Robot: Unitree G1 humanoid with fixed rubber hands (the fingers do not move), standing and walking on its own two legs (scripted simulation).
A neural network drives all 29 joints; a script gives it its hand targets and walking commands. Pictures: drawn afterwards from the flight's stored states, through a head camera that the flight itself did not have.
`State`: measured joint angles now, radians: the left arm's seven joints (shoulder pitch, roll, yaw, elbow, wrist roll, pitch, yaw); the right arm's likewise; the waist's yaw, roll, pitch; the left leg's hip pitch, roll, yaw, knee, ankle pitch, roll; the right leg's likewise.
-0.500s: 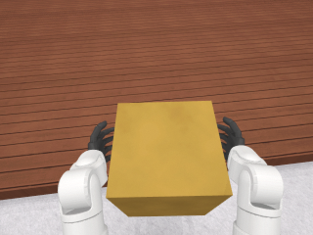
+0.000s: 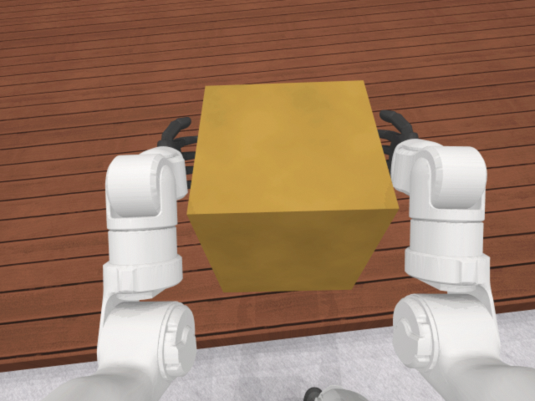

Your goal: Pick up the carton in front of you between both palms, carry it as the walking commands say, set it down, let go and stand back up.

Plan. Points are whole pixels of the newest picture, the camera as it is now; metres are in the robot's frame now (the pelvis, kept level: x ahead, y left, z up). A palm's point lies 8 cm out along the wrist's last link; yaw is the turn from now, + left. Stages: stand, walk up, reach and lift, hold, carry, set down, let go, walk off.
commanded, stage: carry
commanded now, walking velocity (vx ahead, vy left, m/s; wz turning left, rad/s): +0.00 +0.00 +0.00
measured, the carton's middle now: (285, 198) +0.39 +0.00 +0.08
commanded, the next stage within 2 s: none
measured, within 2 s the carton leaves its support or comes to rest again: neither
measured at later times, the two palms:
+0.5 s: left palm (159, 138) +0.48 +0.19 +0.12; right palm (353, 124) +0.49 -0.11 +0.13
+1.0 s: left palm (153, 120) +0.50 +0.20 +0.14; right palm (349, 119) +0.49 -0.10 +0.14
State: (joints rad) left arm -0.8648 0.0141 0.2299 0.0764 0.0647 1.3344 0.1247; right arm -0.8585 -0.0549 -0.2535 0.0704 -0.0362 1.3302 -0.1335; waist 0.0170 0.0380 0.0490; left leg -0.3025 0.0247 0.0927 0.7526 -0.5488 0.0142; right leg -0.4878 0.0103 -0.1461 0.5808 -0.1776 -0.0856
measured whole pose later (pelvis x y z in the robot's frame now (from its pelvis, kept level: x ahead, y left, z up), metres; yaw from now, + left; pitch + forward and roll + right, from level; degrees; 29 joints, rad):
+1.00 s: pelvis +0.14 +0.06 +0.01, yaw -1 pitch +2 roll +0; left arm -0.68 -0.01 0.19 0.12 0.05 1.22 0.13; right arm -0.65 0.01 -0.22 0.10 -0.06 1.20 -0.12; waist 0.00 0.00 -0.02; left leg -0.35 -0.01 0.08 0.54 -0.24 0.06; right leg -0.27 -0.03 -0.05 0.55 -0.31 0.01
